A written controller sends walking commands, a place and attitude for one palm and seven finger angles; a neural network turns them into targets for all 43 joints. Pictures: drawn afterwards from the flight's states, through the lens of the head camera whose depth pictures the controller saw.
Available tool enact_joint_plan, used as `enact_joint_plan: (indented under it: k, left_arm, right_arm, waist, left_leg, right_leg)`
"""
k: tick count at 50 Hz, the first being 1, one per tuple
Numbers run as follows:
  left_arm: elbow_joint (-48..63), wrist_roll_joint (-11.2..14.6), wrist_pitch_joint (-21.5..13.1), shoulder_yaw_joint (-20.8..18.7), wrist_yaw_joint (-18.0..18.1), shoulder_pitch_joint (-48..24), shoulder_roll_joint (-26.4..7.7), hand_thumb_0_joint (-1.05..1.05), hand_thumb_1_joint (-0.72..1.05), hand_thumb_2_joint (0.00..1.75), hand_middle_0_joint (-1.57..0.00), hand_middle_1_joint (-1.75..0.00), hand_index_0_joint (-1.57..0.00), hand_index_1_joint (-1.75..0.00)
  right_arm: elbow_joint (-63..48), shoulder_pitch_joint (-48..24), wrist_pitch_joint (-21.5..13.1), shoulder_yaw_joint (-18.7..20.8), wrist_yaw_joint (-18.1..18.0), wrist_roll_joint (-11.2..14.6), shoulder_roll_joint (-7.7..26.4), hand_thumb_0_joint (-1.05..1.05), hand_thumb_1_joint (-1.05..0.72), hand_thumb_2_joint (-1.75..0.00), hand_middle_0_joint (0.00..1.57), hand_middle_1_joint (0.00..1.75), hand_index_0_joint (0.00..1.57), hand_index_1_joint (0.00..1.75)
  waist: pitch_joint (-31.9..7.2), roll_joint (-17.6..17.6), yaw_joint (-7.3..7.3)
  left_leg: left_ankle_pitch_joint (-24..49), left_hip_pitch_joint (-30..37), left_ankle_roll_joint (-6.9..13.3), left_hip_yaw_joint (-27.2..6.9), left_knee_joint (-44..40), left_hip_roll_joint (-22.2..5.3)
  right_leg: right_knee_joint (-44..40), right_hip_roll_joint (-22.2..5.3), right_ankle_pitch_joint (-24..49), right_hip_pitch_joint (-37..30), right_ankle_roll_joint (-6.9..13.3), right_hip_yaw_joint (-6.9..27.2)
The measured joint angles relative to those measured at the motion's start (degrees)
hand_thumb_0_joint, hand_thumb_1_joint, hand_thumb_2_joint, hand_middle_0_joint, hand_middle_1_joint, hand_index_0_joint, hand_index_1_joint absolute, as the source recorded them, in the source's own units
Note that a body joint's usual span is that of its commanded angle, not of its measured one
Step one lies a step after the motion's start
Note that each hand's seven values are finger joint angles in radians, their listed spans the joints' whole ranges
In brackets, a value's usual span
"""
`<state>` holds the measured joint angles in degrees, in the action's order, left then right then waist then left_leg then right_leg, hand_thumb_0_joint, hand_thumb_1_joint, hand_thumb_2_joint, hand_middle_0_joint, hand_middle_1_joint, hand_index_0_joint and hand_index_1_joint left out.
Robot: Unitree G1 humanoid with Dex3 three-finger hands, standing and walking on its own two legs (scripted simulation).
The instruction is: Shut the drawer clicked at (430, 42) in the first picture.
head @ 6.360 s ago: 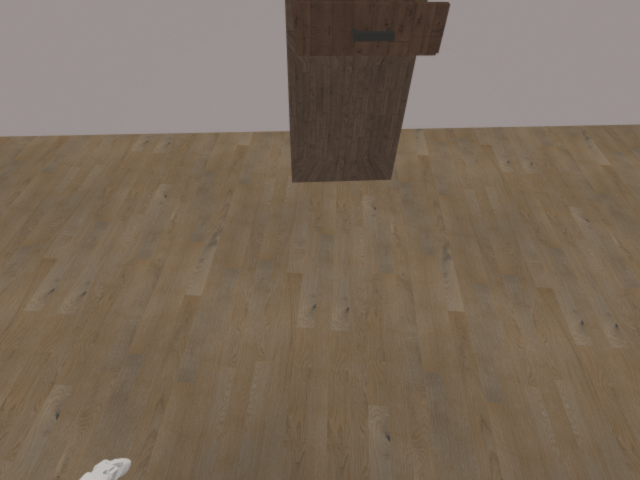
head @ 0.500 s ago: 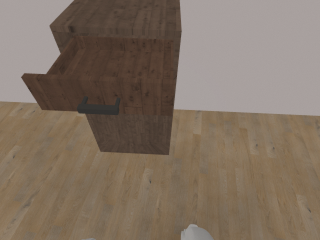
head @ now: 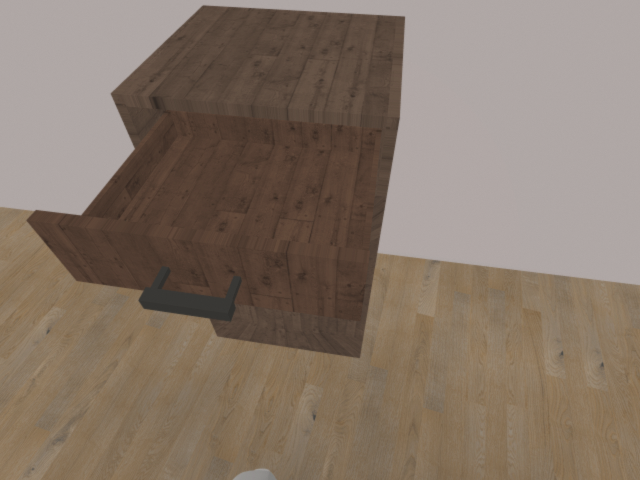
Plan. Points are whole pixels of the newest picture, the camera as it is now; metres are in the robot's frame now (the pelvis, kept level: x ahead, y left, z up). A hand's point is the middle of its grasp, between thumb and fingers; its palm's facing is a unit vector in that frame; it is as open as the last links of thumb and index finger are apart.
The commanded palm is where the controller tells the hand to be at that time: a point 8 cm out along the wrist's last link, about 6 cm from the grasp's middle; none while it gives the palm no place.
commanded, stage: come to a stop and stand still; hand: left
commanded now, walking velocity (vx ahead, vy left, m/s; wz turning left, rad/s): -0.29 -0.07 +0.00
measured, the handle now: (193, 291) +0.33 +0.21 +0.04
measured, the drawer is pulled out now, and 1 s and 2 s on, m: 0.28 0.28 0.28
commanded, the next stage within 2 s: look again from close up in 1.70 s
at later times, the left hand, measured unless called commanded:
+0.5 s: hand out of the picture +0.04 +0.17 -0.18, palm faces +0.02 -0.95 -0.31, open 7.4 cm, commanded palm none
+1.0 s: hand out of the picture -0.06 +0.15 -0.16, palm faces +0.08 -0.96 -0.27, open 7.4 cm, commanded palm none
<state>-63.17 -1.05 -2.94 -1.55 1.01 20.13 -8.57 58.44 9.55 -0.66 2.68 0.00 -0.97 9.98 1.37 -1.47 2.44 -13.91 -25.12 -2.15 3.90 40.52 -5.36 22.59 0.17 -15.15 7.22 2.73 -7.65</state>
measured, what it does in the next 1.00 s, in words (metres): steps on the spot: left foot, then right foot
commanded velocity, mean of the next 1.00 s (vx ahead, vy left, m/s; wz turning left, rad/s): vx -0.03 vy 0.05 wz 0.00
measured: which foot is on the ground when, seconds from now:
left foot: up 0.00-0.04, down 0.06-0.48, up 0.50-1.00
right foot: down 0.00-0.12, up 0.14-0.44, down 0.46-1.00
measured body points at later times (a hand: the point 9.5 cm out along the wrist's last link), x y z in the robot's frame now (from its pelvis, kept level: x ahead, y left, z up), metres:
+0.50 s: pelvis -0.01 -0.04 -0.02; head +0.00 -0.06 +0.43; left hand +0.04 +0.22 -0.15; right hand +0.04 -0.28 -0.18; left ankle +0.07 +0.13 -0.74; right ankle -0.04 -0.14 -0.75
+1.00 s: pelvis -0.01 -0.03 +0.00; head +0.01 -0.05 +0.45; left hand -0.06 +0.20 -0.14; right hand +0.06 -0.27 -0.16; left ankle -0.02 +0.13 -0.70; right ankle -0.04 -0.14 -0.74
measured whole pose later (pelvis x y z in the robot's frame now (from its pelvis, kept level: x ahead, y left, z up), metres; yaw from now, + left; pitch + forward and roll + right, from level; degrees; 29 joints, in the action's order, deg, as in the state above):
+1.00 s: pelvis -0.01 -0.03 +0.00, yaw -1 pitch +0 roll +3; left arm -61.2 -1.9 0.8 -1.5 2.5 20.6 -8.5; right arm 58.5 9.5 4.0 3.0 -0.4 -0.2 12.5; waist 3.4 -0.3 3.4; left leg -21.3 -19.8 -3.5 1.2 43.5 -1.0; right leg 27.2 -5.0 -16.6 10.5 -0.1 -3.1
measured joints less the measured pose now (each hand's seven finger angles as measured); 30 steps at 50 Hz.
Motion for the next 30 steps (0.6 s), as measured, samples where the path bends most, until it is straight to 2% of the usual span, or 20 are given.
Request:
enact_joint_plan:
  k: [1,3,6,8,12,15,17,20,23,25,27,30]
  left_arm:
    - [-0.3,0.0,0.2,0.1,0.1,0.5,0.2,0.0,0.92,0.9,-0.2,-0.3,-0.2,-0.3]
    - [-1.0,0.2,0.7,0.5,0.5,1.7,0.7,0.0,0.92,0.9,-0.2,-0.3,-0.2,-0.3]
    - [-1.9,0.7,2.1,1.0,1.4,1.6,0.6,0.0,0.91,0.9,-0.2,-0.3,-0.2,-0.3]
    - [-1.8,0.7,3.1,1.3,1.7,1.2,0.7,0.01,0.91,0.9,-0.2,-0.3,-0.2,-0.3]
    - [0.1,0.4,5.2,0.7,1.5,-1.9,0.7,0.01,0.91,0.9,-0.2,-0.3,-0.2,-0.3]
    - [2.5,0.2,5.6,-0.5,1.4,-4.3,-0.5,0.01,0.91,0.9,-0.2,-0.3,-0.2,-0.3]
    - [4.0,0.2,5.9,-1.4,1.3,-5.8,-1.6,0.01,0.91,0.9,-0.2,-0.3,-0.2,-0.3]
    - [5.6,0.2,5.8,-2.0,1.2,-7.2,-2.9,0.0,0.91,0.9,-0.2,-0.3,-0.2,-0.3]
    - [6.2,0.1,4.4,-1.8,1.0,-7.1,-3.5,0.0,0.91,0.9,-0.2,-0.3,-0.2,-0.3]
    - [5.4,-0.3,3.7,-1.3,1.0,-6.7,-2.8,0.0,0.91,0.9,-0.2,-0.3,-0.2,-0.3]
    - [5.1,-0.5,4.0,-0.3,0.7,-5.5,-1.6,0.0,0.91,0.9,-0.2,-0.3,-0.2,-0.3]
    - [4.7,-0.3,3.6,0.4,0.5,-3.5,-0.1,0.0,0.91,0.9,-0.2,-0.3,-0.2,-0.3]
  right_arm:
    - [0.2,-0.6,-0.1,-0.3,-0.1,0.1,-0.1,0.0,-0.92,-0.9,0.2,0.3,0.19,0.29]
    - [0.5,-1.4,-0.7,-1.0,-0.4,0.1,-0.4,0.0,-0.92,-0.9,0.2,0.3,0.19,0.29]
    - [1.2,-2.8,-1.0,-1.9,-1.1,0.4,-2.3,0.0,-0.92,-0.9,0.2,0.3,0.19,0.29]
    - [1.2,-3.7,-0.6,-2.4,-1.7,0.6,-3.5,0.0,-0.91,-0.9,0.2,0.3,0.2,0.3]
    - [0.0,-5.1,0.4,-2.3,-2.8,0.5,-4.7,0.0,-0.91,-0.9,0.2,0.3,0.2,0.3]
    - [-1.1,-5.7,0.9,-1.0,-3.1,0.7,-4.2,-0.02,-0.92,-0.9,0.21,0.3,0.2,0.3]
    - [-1.3,-5.5,1.4,-0.5,-2.9,0.3,-3.2,-0.02,-0.93,-0.9,0.21,0.3,0.2,0.3]
    - [-0.7,-4.2,2.2,0.2,-2.4,-0.2,-1.5,-0.02,-0.92,-0.9,0.21,0.3,0.2,0.3]
    - [0.3,-2.1,2.9,0.9,-1.8,-0.2,0.2,-0.01,-0.92,-0.9,0.21,0.3,0.2,0.3]
    - [1.2,-0.5,3.9,1.3,-1.5,0.1,1.4,0.0,-0.92,-0.9,0.21,0.3,0.2,0.3]
    - [1.9,1.6,5.0,1.5,-0.8,0.0,2.4,0.0,-0.92,-0.9,0.2,0.3,0.2,0.3]
    - [2.7,3.7,5.1,1.3,-0.2,-0.3,3.0,0.0,-0.91,-0.9,0.2,0.3,0.2,0.3]
  waist:
    - [0.1,0.2,0.52]
    - [0.2,0.3,1.23]
    - [1.1,3.3,1.92]
    - [1.7,4.6,2.21]
    - [3.9,4.0,0.82]
    - [5.2,3.5,-0.17]
    - [5.2,3.4,-0.64]
    - [4.3,2.6,-1.2]
    - [2.2,1.7,-1.71]
    - [1.0,0.3,-1.82]
    - [-0.7,-0.9,-1.75]
    - [-2.1,-0.4,-1.16]
  left_leg:
    - [0.6,1.8,0.0,0.2,-2.9,0.5]
    - [6.6,6.3,0.2,0.4,-10.1,1.0]
    - [2.2,8.6,2.3,1.8,-10.7,2.7]
    - [1.2,9.6,2.9,3.2,-11.1,3.1]
    - [3.0,9.8,3.2,3.7,-13.1,2.5]
    - [4.5,8.6,2.7,3.8,-13.8,1.6]
    - [5.3,7.6,2.1,3.8,-13.8,1.0]
    - [5.9,6.2,1.1,3.3,-13.2,0.3]
    - [5.4,4.5,-0.2,2.8,-10.7,-0.1]
    - [-1.1,3.2,-0.5,0.9,-6.7,0.0]
    - [-6.6,2.5,-0.1,-1.2,-2.6,1.3]
    - [-5.7,1.9,0.2,-2.2,4.0,3.5]
  right_leg:
    - [0.5,-0.1,-0.7,-0.4,-0.4,0.1]
    - [2.9,0.0,-3.0,-0.5,-1.3,0.1]
    - [6.8,-2.0,-5.9,-0.3,-2.6,1.2]
    - [10.2,-2.7,-8.5,1.0,-3.5,2.5]
    - [25.9,-2.0,-15.6,8.3,-4.1,5.5]
    - [34.5,-1.7,-14.9,13.7,-4.4,7.2]
    - [36.3,-1.9,-13.7,15.6,-4.6,7.7]
    - [30.7,-2.8,-12.5,14.3,-4.2,7.2]
    - [16.2,-3.7,-7.4,8.1,-3.9,6.1]
    - [13.8,-3.0,-8.2,6.6,-2.6,5.6]
    - [12.1,-2.6,-6.7,5.5,-1.6,5.1]
    - [6.4,-2.8,-3.0,3.6,-1.0,6.3]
